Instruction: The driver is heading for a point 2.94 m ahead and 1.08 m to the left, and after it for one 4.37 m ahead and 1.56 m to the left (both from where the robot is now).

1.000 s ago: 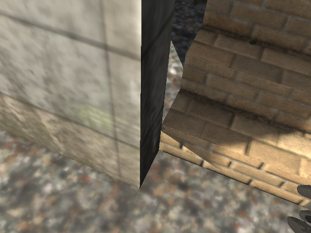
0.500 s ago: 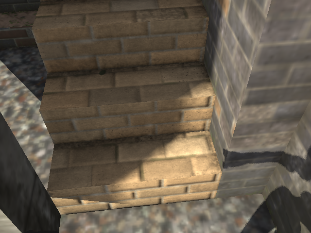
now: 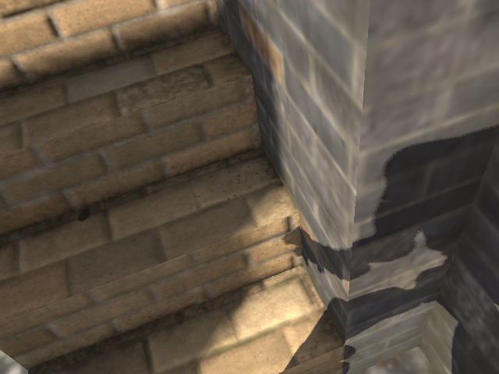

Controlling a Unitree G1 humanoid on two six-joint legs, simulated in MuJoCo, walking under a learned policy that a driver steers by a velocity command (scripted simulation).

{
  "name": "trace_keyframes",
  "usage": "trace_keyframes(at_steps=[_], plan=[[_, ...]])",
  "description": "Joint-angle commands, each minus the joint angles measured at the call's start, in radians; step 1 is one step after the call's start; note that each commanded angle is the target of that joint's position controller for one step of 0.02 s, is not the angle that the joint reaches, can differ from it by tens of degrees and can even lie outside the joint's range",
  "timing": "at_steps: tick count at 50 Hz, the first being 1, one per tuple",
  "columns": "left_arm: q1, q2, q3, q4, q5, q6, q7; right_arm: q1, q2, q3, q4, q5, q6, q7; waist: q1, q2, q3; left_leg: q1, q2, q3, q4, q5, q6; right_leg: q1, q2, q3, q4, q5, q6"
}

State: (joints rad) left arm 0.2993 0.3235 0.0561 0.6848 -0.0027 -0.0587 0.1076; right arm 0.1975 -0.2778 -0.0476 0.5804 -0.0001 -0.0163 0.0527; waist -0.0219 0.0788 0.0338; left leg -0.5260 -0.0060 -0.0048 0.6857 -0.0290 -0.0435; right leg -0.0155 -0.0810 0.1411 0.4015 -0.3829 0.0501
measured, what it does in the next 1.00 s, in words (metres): walks ahead, turning left: left foot, then right foot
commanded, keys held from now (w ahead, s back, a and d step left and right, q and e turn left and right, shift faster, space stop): w+q+shift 0.36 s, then q+shift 0.44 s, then shift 0.04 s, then e+shift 0.16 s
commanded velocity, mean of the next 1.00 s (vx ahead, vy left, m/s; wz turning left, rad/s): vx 0.41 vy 0.06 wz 0.71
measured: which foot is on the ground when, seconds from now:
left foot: up 0.00-0.02, down 0.04-0.42, up 0.44-0.80, down 0.82-1.00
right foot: down 0.00-0.06, up 0.08-0.38, down 0.40-0.82, up 0.84-1.00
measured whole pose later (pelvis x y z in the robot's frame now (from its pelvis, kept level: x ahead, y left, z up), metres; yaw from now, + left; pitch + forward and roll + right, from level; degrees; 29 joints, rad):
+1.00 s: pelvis +0.22 +0.14 +0.00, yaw +41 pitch +1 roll +0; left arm 0.17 0.24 0.06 0.76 -0.03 0.04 0.06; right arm 0.20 -0.19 0.00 0.71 0.00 0.04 -0.01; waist -0.01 -0.02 0.03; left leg -0.30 -0.01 0.02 0.53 -0.25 0.02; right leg -0.72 0.04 0.05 2.09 -0.57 0.09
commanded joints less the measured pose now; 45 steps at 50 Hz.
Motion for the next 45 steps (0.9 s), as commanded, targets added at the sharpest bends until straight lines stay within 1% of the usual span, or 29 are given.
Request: trace_keyframes(at_steps=[1,2,3,4,5,6,8,11,13,16,19,20,21,22,23,24,26,28,29,31,34,37,38,40,41,42,43,44,45], plan=[[-0.077,0.158,0.04,-0.055,-0.004,-0.003,0.003,0.147,-0.141,-0.07,-0.02,0.012,-0.043,0.005,-0.075,-0.266,-0.102,0.285,-0.091,0.109,-0.203,-0.084,0.082,-0.086,-0.104,-0.1,0.277,0.848,-0.143],[-0.095,0.162,0.034,-0.065,-0.002,-0.004,0.019,0.224,-0.145,-0.079,-0.003,0.004,-0.055,0.002,-0.117,-0.151,-0.07,0.376,-0.134,0.125,-0.299,-0.04,0.103,-0.185,-0.042,-0.123,0.515,0.806,-0.138],[-0.087,0.056,0.004,-0.125,0.037,-0.007,0.028,0.233,-0.177,-0.075,0.004,0.008,-0.073,0.006,-0.043,0.093,-0.042,0.518,0.042,-0.135,-0.253,0.347,0.187,-0.49,0.034,-0.103,0.804,0.047,-0.1],[-0.051,0.001,-0.034,-0.18,0.013,-0.041,0.018,0.266,-0.264,-0.091,-0.004,-0.011,-0.065,-0.006,0.004,0.41,-0.161,0.703,0.263,-0.607,-0.365,0.423,0.447,-0.794,0.216,-0.095,1.169,-0.315,-0.066],[-0.015,0.065,-0.028,-0.13,-0.005,-0.075,0.005,0.271,-0.218,-0.093,-0.02,-0.004,-0.063,-0.017,-0.031,0.237,-0.236,0.717,0.285,-0.696,-0.423,-0.046,0.45,-0.84,0.112,0.004,1.241,-0.186,-0.094],[-0.124,0.133,-0.014,-0.126,-0.003,-0.09,-0.013,0.215,-0.159,-0.08,-0.037,0.007,-0.065,-0.036,-0.043,0.101,-0.169,0.607,0.249,-0.599,-0.424,-0.159,0.395,-0.814,0.067,0.021,1.142,-0.056,-0.108],[-0.251,0.115,-0.015,-0.151,0.053,-0.087,-0.018,0.094,-0.127,-0.054,-0.072,0.003,-0.073,-0.053,-0.012,-0.077,-0.09,0.384,0.216,-0.505,-0.445,-0.025,0.323,-0.696,0.023,0.01,0.936,0.038,-0.076],[-0.307,0.039,-0.039,-0.173,0.06,-0.063,-0.028,-0.001,-0.134,-0.048,-0.075,0.005,-0.044,-0.087,0.043,-0.051,-0.047,0.116,0.068,-0.271,-0.378,0.381,0.253,-0.414,0.106,-0.115,0.548,0.052,-0.03],[-0.337,-0.006,-0.055,-0.173,0.035,-0.057,-0.026,-0.009,-0.158,-0.051,-0.083,0.006,-0.02,-0.106,0.028,0.021,-0.095,0.146,0.059,-0.297,-0.333,0.31,0.241,-0.367,0.152,-0.119,0.358,0.134,-0.027],[-0.197,0.005,-0.054,-0.088,-0.002,-0.028,-0.046,0.007,-0.111,-0.039,-0.091,0.005,0.007,-0.09,0.029,0.077,-0.198,0.242,0.098,-0.441,-0.293,-0.025,0.238,-0.308,0.143,-0.082,0.25,0.148,-0.032],[-0.273,-0.021,-0.046,-0.117,0.025,-0.041,-0.071,0.047,-0.086,-0.032,-0.095,0.012,-0.002,-0.072,-0.002,0.008,-0.185,0.206,0.107,-0.506,-0.258,-0.199,0.242,-0.203,0.124,-0.132,0.116,0.158,-0.074],[-0.294,-0.013,-0.036,-0.137,0.045,-0.046,-0.073,0.011,-0.079,-0.029,-0.106,0.03,-0.01,-0.075,0.018,-0.013,-0.109,0.133,0.066,-0.476,-0.148,-0.076,0.212,-0.128,0.081,-0.123,0.022,0.251,-0.092],[-0.211,0.028,-0.02,-0.122,0.076,-0.048,-0.065,-0.027,-0.043,-0.013,-0.126,0.04,-0.021,-0.069,0.059,-0.096,-0.156,0.002,-0.009,-0.393,0.088,0.011,0.157,0.071,-0.022,-0.001,-0.016,0.298,-0.138],[-0.118,0.132,0.018,-0.095,0.126,-0.051,-0.069,0.022,-0.035,-0.005,-0.151,0.07,-0.028,-0.083,0.063,-0.41,-0.245,-0.176,-0.12,-0.205,0.432,-0.416,0.085,0.161,-0.317,0.364,-0.12,0.333,-0.315],[-0.106,0.079,0.008,-0.088,0.109,-0.058,-0.061,0.017,-0.124,-0.027,-0.153,0.06,-0.012,-0.096,0.061,-0.302,-0.245,-0.298,-0.024,-0.174,0.743,-0.554,0.032,0.16,-0.456,0.48,-0.103,0.32,-0.382],[-0.085,0.038,-0.005,-0.091,0.085,-0.054,-0.052,-0.018,-0.158,-0.037,-0.155,0.034,0.002,-0.099,0.082,-0.19,-0.209,-0.361,0.015,-0.152,0.898,-0.502,0.006,0.14,-0.428,0.37,-0.083,0.328,-0.364],[-0.07,0.023,-0.006,-0.074,0.059,-0.029,-0.03,-0.105,-0.135,-0.033,-0.167,0.021,0.027,-0.096,0.1,-0.051,-0.134,-0.448,0.042,-0.091,1.047,-0.423,-0.026,0.117,-0.308,0.127,-0.034,0.478,-0.287],[-0.013,0.047,-0.003,-0.053,0.062,-0.005,-0.007,-0.097,-0.108,-0.024,-0.174,0.048,0.034,-0.089,0.096,-0.001,-0.077,-0.42,0.053,-0.066,1.092,-0.351,-0.061,0.003,-0.249,-0.017,-0.026,0.556,-0.249],[-0.024,0.065,-0.002,-0.06,0.067,0.026,0.007,-0.008,-0.092,-0.015,-0.152,0.055,0.048,-0.092,0.059,-0.039,-0.079,-0.349,0.033,-0.058,1.063,-0.324,-0.1,-0.063,-0.238,-0.06,-0.021,0.616,-0.254],[-0.062,0.071,-0.003,-0.067,0.068,0.061,0.004,-0.042,-0.038,0.001,-0.164,0.068,0.064,-0.092,0.042,-0.126,-0.043,-0.318,0.047,-0.009,0.902,-0.246,-0.134,-0.132,-0.198,-0.181,-0.033,0.533,-0.241],[-0.097,0.082,0.005,-0.049,0.048,0.073,-0.015,-0.113,0.031,0.032,-0.178,0.061,0.077,-0.096,0.039,-0.232,-0.027,-0.175,0.059,0.058,0.619,-0.183,-0.097,-0.228,-0.174,-0.272,-0.071,0.386,-0.221],[-0.167,0.131,0.021,-0.037,0.021,0.06,-0.015,-0.099,0.001,0.009,-0.173,0.055,0.08,-0.063,-0.022,-0.279,-0.088,0.095,0.042,0.073,0.325,-0.146,-0.041,-0.251,-0.197,-0.339,-0.011,0.746,-0.202],[-0.177,0.189,0.041,-0.021,0.016,0.059,-0.019,-0.044,-0.01,-0.007,-0.17,0.047,0.084,-0.06,-0.074,-0.299,-0.14,0.16,0.019,0.105,0.29,-0.217,-0.014,-0.185,-0.222,-0.339,0.048,0.978,-0.193],[-0.227,0.158,0.04,-0.028,-0.015,0.056,-0.035,0.131,-0.064,-0.036,-0.095,0.03,0.085,-0.052,-0.155,-0.223,-0.213,0.319,-0.02,0.137,0.015,-0.062,0.059,-0.107,-0.176,-0.388,0.304,1.169,-0.157],[-0.232,0.103,0.025,-0.031,-0.04,0.058,-0.046,0.166,-0.07,-0.042,-0.064,0.032,0.08,-0.053,-0.166,-0.155,-0.162,0.347,-0.077,0.143,-0.248,0.035,0.093,-0.138,-0.117,-0.387,0.477,0.99,-0.119],[-0.175,0.053,0.015,-0.045,-0.021,0.06,-0.06,0.154,-0.103,-0.038,-0.046,0.045,0.07,-0.063,-0.115,0.085,-0.085,0.502,-0.011,-0.034,-0.378,0.431,0.161,-0.421,-0.035,-0.39,0.761,0.092,-0.061],[-0.046,0.004,0.0,-0.052,0.034,0.028,-0.066,0.13,-0.22,-0.043,-0.088,-0.028,0.055,-0.073,-0.017,0.267,-0.178,0.701,0.326,-0.453,-0.144,1.28,0.367,-0.777,0.096,-0.263,1.372,-0.295,0.05],[0.012,0.022,0.006,0.004,0.034,0.021,-0.069,0.174,-0.214,-0.04,-0.08,-0.065,0.04,-0.085,-0.074,0.124,-0.411,0.699,0.507,-0.56,-0.242,1.149,0.525,-0.822,0.111,-0.083,1.693,-0.323,0.065],[0.047,0.02,0.017,0.039,-0.016,0.039,-0.064,0.12,-0.139,-0.026,-0.021,-0.049,0.046,-0.079,-0.021,0.045,-0.337,0.557,0.477,-0.5,-0.287,0.72,0.459,-0.824,0.062,-0.037,1.778,-0.325,0.056]])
